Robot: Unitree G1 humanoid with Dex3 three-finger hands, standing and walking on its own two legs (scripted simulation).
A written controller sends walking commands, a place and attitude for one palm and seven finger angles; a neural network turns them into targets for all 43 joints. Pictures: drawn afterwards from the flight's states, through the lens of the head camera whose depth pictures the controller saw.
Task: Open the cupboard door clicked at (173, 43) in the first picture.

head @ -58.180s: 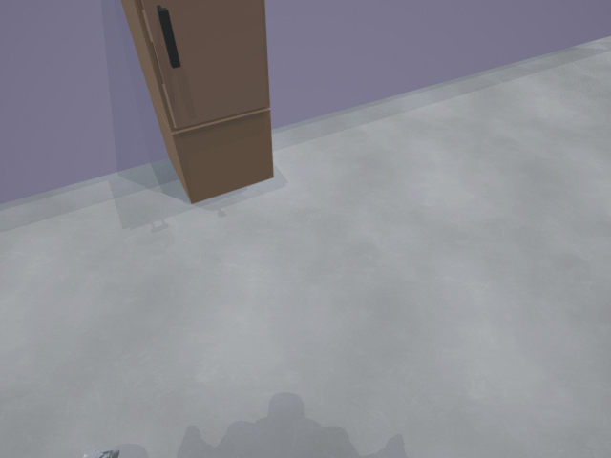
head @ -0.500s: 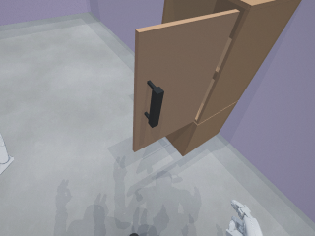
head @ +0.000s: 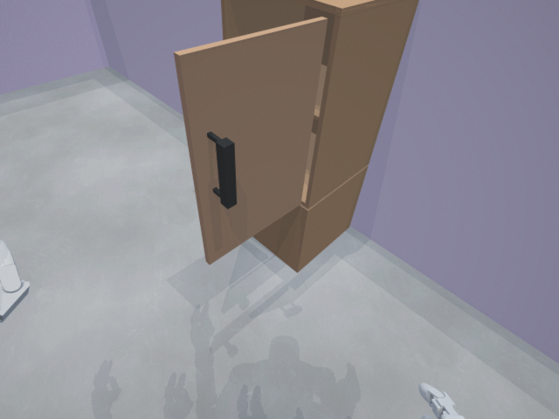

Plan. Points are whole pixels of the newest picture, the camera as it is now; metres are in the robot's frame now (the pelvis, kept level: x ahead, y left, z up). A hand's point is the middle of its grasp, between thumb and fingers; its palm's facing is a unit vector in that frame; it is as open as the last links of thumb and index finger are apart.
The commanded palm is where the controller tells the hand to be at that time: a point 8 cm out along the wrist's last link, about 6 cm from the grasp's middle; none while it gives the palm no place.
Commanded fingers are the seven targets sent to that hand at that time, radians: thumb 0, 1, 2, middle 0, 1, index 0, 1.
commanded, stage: stop stepping back and stand still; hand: left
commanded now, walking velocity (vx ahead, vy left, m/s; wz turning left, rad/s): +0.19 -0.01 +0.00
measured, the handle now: (220, 170) +0.62 +0.13 +0.01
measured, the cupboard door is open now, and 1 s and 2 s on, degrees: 88 88 88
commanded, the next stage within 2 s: let the arm hang, fingers relaxed in 0.98 s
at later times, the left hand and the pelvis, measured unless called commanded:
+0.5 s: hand out of the picture +0.19 +0.28 +0.17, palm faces +0.44 -0.76 -0.48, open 7.4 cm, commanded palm +0.13 +0.32 +0.19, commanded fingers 0.00 0.90 0.90 -0.20 -0.30 -0.20 -0.30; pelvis -0.01 +0.02 +0.00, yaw +1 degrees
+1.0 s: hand out of the picture +0.17 +0.32 +0.16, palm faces +0.43 -0.77 -0.47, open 7.4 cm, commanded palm +0.10 +0.35 +0.19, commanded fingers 0.00 0.90 0.90 -0.20 -0.30 -0.20 -0.30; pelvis -0.03 +0.05 +0.01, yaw +2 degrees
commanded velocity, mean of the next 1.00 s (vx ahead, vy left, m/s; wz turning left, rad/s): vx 0.03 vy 0.02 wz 0.00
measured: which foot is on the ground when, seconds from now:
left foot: down 0.00-0.04, up 0.06-0.34, down 0.36-1.00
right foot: down 0.00-1.00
